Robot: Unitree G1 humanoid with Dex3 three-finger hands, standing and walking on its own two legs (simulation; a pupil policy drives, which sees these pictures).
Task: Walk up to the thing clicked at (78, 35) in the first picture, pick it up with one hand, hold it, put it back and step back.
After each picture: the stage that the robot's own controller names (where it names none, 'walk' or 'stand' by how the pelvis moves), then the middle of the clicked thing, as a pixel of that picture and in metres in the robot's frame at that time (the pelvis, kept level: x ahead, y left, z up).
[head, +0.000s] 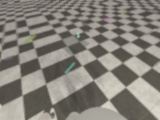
stand; (78, 35) +2.06 +0.37 -0.72
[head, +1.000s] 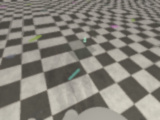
walk; (84, 39) +1.95 +0.11 -0.70
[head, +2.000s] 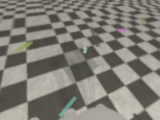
walk; (84, 50) +1.36 +0.08 -0.71
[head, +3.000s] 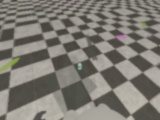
walk; (79, 66) +0.93 +0.16 -0.71
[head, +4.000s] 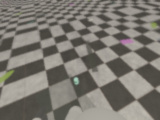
walk; (76, 80) +0.62 +0.24 -0.69
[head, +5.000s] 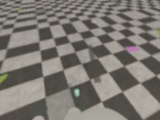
stand; (76, 92) +0.42 +0.16 -0.70
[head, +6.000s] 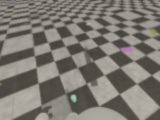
stand; (73, 98) +0.36 +0.20 -0.71
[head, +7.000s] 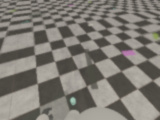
stand; (73, 101) +0.32 +0.19 -0.72
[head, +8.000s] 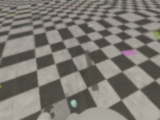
stand; (73, 103) +0.30 +0.20 -0.73
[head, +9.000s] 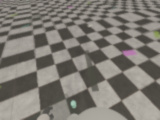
stand; (73, 104) +0.29 +0.20 -0.73
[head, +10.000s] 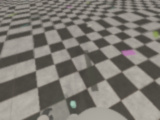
stand; (73, 104) +0.29 +0.20 -0.73
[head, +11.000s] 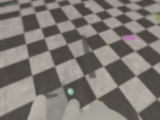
go down; (70, 91) +0.31 +0.20 -0.66
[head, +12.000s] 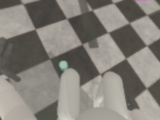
go down; (63, 66) +0.38 +0.22 -0.30
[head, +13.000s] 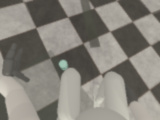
close in; (63, 65) +0.38 +0.23 -0.29
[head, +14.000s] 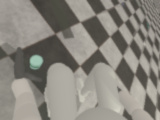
close in; (35, 62) +0.37 +0.25 -0.22
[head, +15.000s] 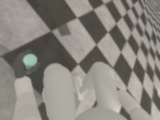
close; (30, 62) +0.37 +0.27 -0.22
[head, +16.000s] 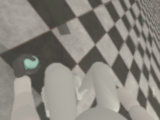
lift; (31, 63) +0.35 +0.26 -0.22
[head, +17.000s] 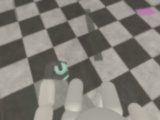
lift; (62, 71) +0.31 +0.20 -0.01
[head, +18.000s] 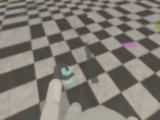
hold; (67, 75) +0.32 +0.17 +0.01
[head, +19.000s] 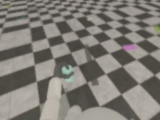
hold; (68, 74) +0.33 +0.17 +0.01
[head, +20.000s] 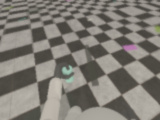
hold; (68, 74) +0.33 +0.17 +0.01
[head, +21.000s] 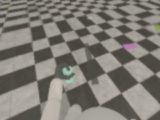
crouch; (68, 74) +0.32 +0.17 +0.00
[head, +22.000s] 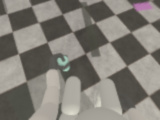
crouch; (64, 63) +0.38 +0.20 -0.09
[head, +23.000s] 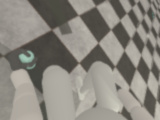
lower; (28, 60) +0.38 +0.28 -0.22
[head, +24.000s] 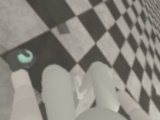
lower; (26, 59) +0.38 +0.28 -0.22
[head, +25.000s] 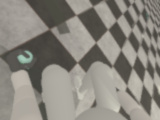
lower; (26, 60) +0.38 +0.28 -0.22
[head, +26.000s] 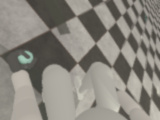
lower; (26, 60) +0.38 +0.28 -0.22
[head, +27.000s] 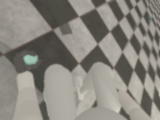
loosen; (31, 61) +0.37 +0.27 -0.22
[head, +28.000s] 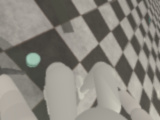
withdraw; (32, 60) +0.36 +0.26 -0.22
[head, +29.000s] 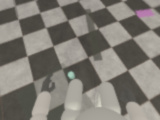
walk; (71, 75) +0.37 +0.20 -0.47
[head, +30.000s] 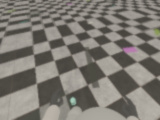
stand; (73, 101) +0.32 +0.19 -0.66
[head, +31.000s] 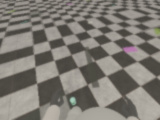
stand; (73, 101) +0.32 +0.19 -0.67
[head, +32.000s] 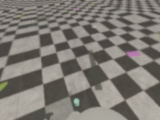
stand; (76, 102) +0.33 +0.17 -0.72
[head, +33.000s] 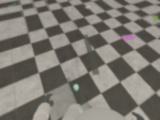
walk; (76, 87) +0.38 +0.13 -0.71
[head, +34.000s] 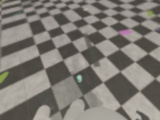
walk; (79, 78) +0.55 +0.17 -0.70
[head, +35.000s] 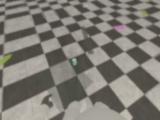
walk; (74, 61) +0.87 +0.26 -0.70
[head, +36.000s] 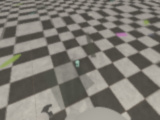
stand; (77, 63) +0.95 +0.24 -0.72
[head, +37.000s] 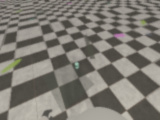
stand; (76, 65) +0.96 +0.26 -0.73
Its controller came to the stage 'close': yes
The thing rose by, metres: 0.71
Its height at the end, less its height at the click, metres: +0.00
